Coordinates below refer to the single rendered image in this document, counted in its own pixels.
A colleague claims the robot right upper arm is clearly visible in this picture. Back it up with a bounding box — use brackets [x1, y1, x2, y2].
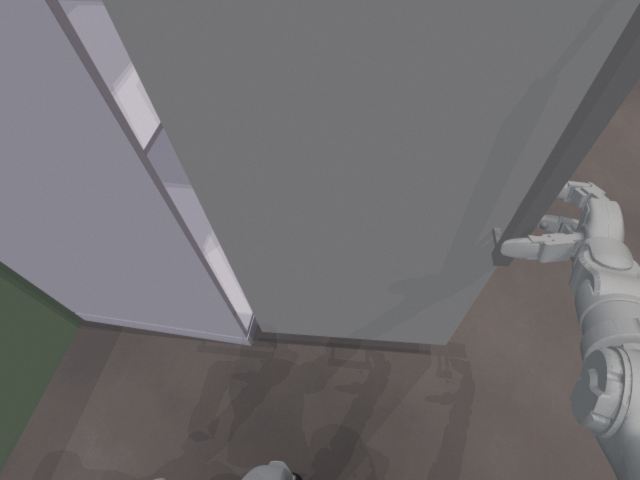
[571, 346, 640, 480]

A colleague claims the handle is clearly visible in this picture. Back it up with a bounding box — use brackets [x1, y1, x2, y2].
[491, 3, 640, 266]

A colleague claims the robot right hand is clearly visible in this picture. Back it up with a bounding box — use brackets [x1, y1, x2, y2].
[500, 181, 625, 263]

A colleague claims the robot left shin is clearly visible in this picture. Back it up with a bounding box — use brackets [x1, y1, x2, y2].
[269, 461, 293, 475]

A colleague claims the fridge door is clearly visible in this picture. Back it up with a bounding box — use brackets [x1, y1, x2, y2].
[102, 0, 640, 345]

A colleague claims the robot right forearm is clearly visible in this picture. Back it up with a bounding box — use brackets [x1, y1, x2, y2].
[568, 237, 640, 365]

